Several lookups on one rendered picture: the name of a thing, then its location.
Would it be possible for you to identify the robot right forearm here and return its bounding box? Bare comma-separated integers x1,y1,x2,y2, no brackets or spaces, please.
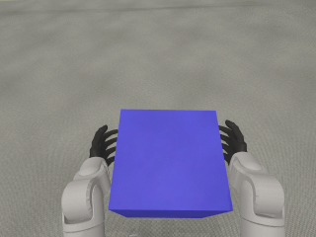
228,151,285,237

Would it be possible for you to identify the robot left hand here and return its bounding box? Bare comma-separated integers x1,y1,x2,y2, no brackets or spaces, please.
89,124,119,167

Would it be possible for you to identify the robot right hand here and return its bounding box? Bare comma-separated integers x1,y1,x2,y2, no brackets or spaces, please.
218,119,248,166

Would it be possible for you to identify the carton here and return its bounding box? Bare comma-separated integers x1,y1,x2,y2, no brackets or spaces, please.
108,109,233,218

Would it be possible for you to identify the robot left forearm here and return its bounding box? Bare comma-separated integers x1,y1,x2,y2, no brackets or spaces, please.
61,157,112,237

